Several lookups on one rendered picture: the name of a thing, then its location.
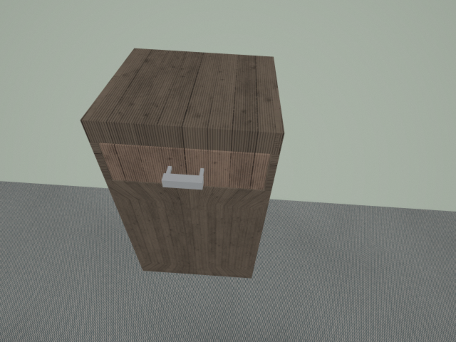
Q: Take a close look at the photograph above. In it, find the handle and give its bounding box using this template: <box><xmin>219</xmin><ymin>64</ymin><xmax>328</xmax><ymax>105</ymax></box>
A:
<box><xmin>162</xmin><ymin>166</ymin><xmax>204</xmax><ymax>190</ymax></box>

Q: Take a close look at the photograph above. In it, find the cabinet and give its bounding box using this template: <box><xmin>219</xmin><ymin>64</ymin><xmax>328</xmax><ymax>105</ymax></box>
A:
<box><xmin>80</xmin><ymin>48</ymin><xmax>284</xmax><ymax>279</ymax></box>

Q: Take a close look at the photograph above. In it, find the drawer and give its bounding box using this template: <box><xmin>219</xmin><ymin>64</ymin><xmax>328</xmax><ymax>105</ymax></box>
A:
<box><xmin>99</xmin><ymin>143</ymin><xmax>270</xmax><ymax>190</ymax></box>

